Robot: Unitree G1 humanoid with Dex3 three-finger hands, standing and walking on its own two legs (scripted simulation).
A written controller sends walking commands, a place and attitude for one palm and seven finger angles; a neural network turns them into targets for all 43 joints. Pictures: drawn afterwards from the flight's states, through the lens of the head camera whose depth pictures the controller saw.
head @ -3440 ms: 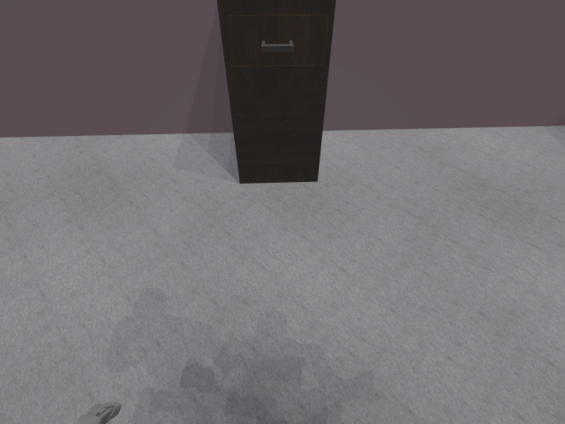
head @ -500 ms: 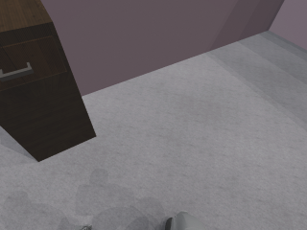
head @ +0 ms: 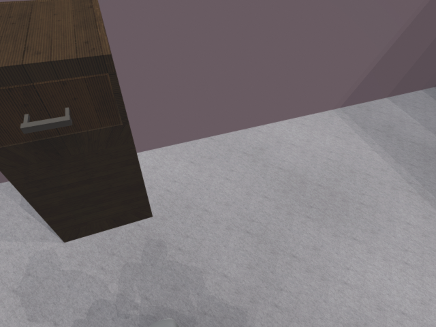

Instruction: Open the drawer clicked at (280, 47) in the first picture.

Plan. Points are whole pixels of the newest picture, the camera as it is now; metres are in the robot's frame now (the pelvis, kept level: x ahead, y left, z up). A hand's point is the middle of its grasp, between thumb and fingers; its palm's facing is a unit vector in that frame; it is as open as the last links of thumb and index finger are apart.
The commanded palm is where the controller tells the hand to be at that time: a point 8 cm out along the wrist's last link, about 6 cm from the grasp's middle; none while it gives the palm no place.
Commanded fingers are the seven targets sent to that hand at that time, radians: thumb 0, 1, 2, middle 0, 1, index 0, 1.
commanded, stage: turn to face it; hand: left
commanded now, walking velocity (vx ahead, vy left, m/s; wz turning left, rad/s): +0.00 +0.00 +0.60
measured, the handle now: (47, 119) +0.61 +0.51 -0.03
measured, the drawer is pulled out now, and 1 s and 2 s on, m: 0.00 0.00 0.00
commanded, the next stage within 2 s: take the last steps up to it in 0.60 s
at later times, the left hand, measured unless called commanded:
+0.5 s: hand out of the picture +0.03 +0.17 -0.14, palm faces +0.28 -0.91 -0.30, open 7.4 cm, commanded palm none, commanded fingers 0.00 0.90 0.90 -0.20 -0.30 -0.20 -0.30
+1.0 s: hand out of the picture -0.09 +0.16 -0.16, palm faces +0.43 -0.88 -0.19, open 7.4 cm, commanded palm none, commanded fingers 0.00 0.90 0.90 -0.20 -0.30 -0.20 -0.30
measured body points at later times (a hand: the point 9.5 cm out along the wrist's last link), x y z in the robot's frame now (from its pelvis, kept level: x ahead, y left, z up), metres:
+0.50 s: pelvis +0.00 -0.05 +0.01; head +0.03 -0.08 +0.45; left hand +0.02 +0.22 -0.11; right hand +0.15 -0.28 -0.15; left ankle +0.04 +0.09 -0.68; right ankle +0.03 -0.16 -0.72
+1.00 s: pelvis -0.01 -0.02 +0.02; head -0.01 +0.00 +0.47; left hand -0.11 +0.21 -0.15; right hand +0.14 -0.21 -0.12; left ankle -0.08 +0.05 -0.72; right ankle +0.05 -0.14 -0.65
